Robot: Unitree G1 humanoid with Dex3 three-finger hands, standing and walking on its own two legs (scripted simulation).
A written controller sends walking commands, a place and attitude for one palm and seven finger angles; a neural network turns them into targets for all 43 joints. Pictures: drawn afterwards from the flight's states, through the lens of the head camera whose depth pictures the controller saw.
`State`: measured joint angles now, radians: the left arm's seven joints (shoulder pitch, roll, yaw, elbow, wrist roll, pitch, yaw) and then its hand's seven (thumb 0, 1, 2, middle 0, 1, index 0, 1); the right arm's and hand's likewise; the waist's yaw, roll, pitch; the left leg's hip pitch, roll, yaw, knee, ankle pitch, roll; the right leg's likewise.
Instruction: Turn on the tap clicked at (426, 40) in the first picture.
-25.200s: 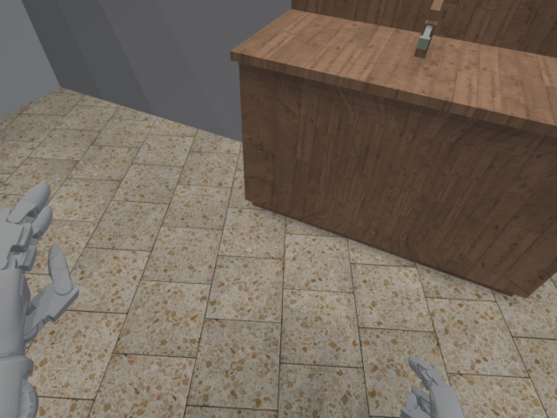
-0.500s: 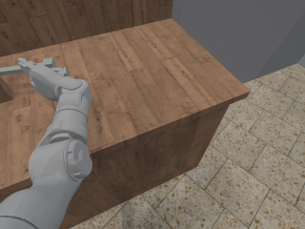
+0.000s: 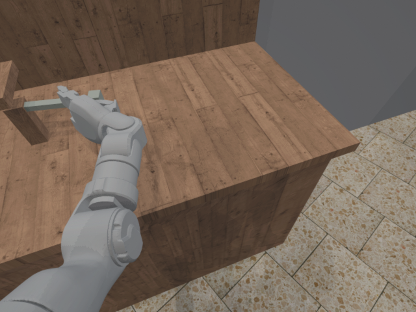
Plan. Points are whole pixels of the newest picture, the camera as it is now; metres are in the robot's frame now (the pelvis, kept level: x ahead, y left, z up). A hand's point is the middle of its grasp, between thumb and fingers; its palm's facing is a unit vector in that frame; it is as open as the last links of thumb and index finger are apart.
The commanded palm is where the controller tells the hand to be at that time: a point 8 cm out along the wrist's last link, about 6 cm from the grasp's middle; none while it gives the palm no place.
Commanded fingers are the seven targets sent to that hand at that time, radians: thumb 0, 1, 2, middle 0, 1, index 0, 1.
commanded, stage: lift the hand up off the lever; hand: left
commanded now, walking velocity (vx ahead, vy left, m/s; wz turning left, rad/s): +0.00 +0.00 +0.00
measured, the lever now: (95, 99) +0.52 +0.24 +0.14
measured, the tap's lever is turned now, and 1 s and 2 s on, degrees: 78 78 78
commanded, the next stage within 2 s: draw the hand back beside the body in 1.56 s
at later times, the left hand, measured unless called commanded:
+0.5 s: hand (108, 102) +0.46 +0.19 +0.18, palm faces +0.81 -0.57 -0.12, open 7.8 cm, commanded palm +0.41 +0.21 +0.19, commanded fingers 0.00 0.90 0.90 -0.15 -0.15 -0.15 -0.15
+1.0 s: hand (101, 92) +0.46 +0.19 +0.20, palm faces +0.82 -0.56 -0.11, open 7.8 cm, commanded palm +0.41 +0.21 +0.20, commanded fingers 0.00 0.90 0.90 -0.15 -0.15 -0.15 -0.15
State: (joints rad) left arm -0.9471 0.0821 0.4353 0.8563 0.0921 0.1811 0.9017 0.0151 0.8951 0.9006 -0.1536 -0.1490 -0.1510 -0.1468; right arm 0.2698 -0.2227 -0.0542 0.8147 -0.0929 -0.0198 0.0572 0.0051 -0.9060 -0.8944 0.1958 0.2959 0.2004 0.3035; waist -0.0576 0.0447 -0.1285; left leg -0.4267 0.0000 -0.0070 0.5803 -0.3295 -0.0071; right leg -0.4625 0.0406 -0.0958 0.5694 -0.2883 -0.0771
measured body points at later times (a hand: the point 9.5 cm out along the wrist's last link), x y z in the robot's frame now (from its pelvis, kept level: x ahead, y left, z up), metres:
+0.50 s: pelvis -0.02 -0.01 +0.00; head +0.01 -0.03 +0.45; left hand +0.41 +0.21 +0.19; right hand +0.06 -0.27 -0.13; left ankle -0.03 +0.12 -0.73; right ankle -0.01 -0.07 -0.73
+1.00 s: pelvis -0.02 -0.01 +0.01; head +0.01 -0.03 +0.45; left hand +0.42 +0.22 +0.21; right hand +0.05 -0.26 -0.14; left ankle -0.03 +0.12 -0.73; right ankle -0.01 -0.07 -0.73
